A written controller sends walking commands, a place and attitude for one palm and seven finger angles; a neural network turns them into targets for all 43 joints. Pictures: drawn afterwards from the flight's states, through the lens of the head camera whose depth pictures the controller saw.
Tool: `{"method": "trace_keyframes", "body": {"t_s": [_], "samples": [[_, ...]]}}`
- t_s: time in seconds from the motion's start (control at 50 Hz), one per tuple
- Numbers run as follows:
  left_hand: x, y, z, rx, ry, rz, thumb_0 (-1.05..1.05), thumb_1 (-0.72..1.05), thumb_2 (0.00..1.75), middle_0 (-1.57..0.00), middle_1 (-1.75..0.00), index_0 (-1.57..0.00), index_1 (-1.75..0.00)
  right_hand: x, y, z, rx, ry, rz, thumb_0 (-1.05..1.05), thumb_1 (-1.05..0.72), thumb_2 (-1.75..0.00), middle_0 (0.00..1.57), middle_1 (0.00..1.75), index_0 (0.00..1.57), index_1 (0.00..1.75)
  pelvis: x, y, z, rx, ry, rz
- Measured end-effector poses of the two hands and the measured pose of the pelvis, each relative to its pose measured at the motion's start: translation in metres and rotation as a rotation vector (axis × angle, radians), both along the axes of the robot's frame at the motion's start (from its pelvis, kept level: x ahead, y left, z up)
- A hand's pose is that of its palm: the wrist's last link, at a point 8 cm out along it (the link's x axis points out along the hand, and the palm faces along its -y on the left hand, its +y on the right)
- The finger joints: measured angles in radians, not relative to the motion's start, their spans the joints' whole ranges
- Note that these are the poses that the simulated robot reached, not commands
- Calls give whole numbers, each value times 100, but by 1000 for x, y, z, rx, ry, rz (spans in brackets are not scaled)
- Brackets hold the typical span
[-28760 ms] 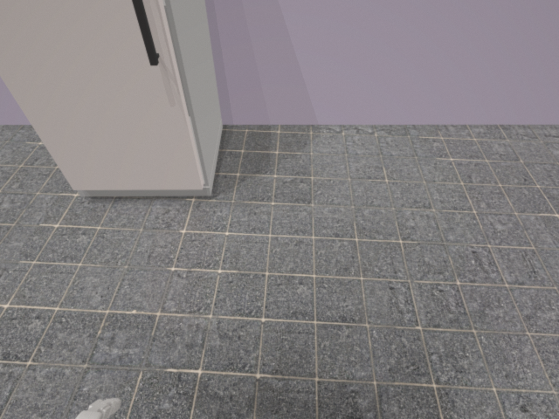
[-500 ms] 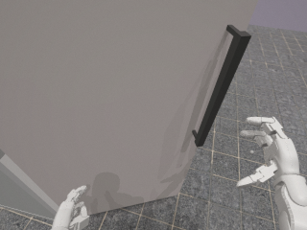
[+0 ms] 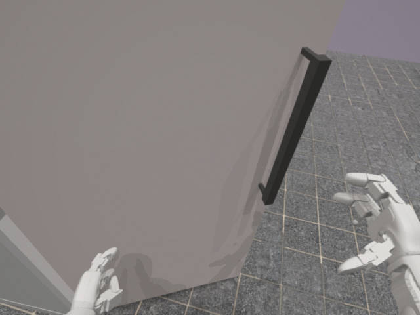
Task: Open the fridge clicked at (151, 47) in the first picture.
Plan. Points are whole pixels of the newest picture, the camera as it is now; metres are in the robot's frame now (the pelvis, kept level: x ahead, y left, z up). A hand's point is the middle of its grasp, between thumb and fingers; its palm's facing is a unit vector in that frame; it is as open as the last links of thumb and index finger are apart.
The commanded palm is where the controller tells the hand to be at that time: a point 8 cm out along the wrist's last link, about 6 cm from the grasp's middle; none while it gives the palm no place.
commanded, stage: draw the hand back to the body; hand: right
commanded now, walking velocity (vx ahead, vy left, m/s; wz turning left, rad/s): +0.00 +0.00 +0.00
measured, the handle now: (283, 140) +0.43 -0.14 +0.15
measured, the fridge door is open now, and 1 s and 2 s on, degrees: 65 65 65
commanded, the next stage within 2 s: step back with the hand held close in 1.30 s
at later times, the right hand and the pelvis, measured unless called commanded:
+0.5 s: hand (395, 240) +0.21 -0.27 +0.14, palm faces +0.40 +0.86 -0.32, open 12.9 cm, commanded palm +0.17 -0.30 +0.16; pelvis +0.00 -0.02 +0.01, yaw +1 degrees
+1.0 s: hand out of the picture +0.20 -0.29 +0.17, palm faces +0.48 +0.79 -0.38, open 8.1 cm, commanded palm +0.16 -0.33 +0.18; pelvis +0.01 -0.02 +0.01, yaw +1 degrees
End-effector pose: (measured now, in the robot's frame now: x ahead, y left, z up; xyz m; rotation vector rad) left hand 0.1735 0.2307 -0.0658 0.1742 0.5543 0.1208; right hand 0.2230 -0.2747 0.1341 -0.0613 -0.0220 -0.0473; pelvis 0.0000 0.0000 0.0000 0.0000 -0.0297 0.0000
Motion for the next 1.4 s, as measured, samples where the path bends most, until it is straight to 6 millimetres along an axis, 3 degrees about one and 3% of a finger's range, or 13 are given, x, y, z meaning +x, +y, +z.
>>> {"method": "trace_keyframes", "body": {"t_s": [0.24,0.32,0.48,0.68,1.04,1.4], "samples": [[-2,-1,5,22,-19,-5,1,90,90,-20,-30,-20,-30,-23,-14,6,-9,-3,-34,-1,52,-22,25,113,25,113,-3,-4,1,6,-21,-5],[0,-7,5,39,-7,-28,1,90,90,-20,-30,-20,-30,-30,-20,14,-177,-26,-196,-1,44,-25,25,108,25,108,-5,-7,3,12,-30,2],[-3,-23,-3,39,83,-50,1,90,90,-20,-30,-20,-30,-50,-29,20,-284,-65,-349,-1,20,-37,25,94,24,94,0,-17,8,8,-45,12],[4,-38,-6,17,123,-55,1,90,90,-20,-30,-20,-30,-47,-41,36,-329,-108,-383,0,-15,-54,24,74,23,73,11,-25,11,6,-62,19],[12,-27,-1,40,120,-52,1,90,90,-20,-30,-20,-30,-69,-53,49,-378,-115,-445,1,-77,-84,22,37,21,37,12,-21,13,10,-71,15],[0,-21,-2,37,123,-35,1,90,90,-20,-30,-20,-30,-71,-44,46,-368,-114,-428,2,-89,-90,21,30,21,30,5,-15,14,11,-86,18]]}}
